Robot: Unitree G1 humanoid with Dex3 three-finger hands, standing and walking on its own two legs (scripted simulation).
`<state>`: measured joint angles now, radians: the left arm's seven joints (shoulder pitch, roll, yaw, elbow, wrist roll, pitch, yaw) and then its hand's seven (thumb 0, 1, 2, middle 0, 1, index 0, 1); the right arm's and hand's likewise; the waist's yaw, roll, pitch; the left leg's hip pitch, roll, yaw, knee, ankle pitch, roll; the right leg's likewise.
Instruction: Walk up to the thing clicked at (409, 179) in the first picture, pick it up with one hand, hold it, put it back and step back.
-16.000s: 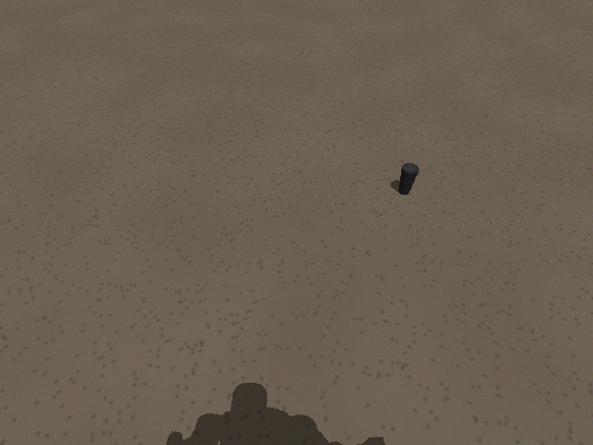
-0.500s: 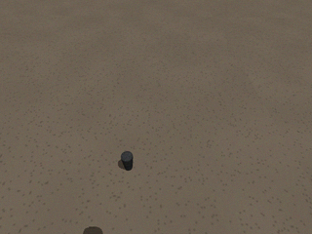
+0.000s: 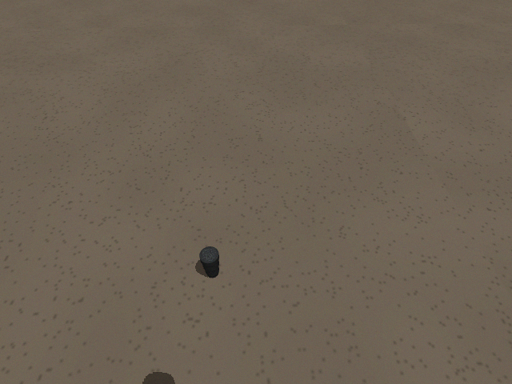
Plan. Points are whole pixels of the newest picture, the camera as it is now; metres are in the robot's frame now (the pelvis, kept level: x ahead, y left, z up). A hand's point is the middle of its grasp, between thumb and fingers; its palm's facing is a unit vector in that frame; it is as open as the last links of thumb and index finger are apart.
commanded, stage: stand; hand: left
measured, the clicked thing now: (211, 263) +0.72 +0.22 -0.71
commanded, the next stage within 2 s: walk up in 0.74 s
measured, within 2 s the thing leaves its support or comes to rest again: neither
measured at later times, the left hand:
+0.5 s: hand out of the picture +0.05 +0.25 -0.16, palm faces -0.05 -0.94 -0.34, open 7.4 cm
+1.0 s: hand out of the picture +0.05 +0.29 -0.16, palm faces +0.04 -0.93 -0.36, open 7.4 cm
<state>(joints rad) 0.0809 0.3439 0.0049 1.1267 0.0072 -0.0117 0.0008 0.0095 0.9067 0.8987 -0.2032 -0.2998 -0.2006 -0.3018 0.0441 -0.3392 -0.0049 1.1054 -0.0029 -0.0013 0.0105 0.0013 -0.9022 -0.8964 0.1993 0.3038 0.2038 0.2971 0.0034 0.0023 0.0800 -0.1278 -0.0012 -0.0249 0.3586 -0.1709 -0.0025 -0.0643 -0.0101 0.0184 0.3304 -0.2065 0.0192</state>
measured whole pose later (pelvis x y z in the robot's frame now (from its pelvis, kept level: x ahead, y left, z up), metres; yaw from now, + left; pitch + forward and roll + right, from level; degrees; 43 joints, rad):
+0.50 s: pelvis -0.01 +0.00 +0.00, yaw +0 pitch -2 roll +0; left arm 0.13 0.35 -0.01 1.14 0.01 -0.01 0.00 0.01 0.91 0.90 -0.20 -0.30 -0.20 -0.30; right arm 0.12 -0.35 0.00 1.15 -0.01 0.00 0.02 0.00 -0.90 -0.90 0.20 0.30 0.20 0.30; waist -0.01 0.00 0.06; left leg -0.16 0.00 -0.03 0.34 -0.15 -0.01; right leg -0.11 -0.01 0.02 0.33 -0.19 0.01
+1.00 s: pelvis +0.04 +0.02 -0.01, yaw +2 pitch -2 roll -2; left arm 0.28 0.40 0.07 1.00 0.04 -0.03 -0.04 0.01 0.90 0.90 -0.21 -0.30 -0.20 -0.30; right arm 0.22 -0.41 -0.07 1.02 -0.04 -0.02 0.06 0.00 -0.90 -0.90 0.20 0.30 0.20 0.30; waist 0.03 0.02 0.05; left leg -0.31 0.04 0.00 0.61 -0.36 0.03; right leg -0.05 0.00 -0.01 0.43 -0.33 0.00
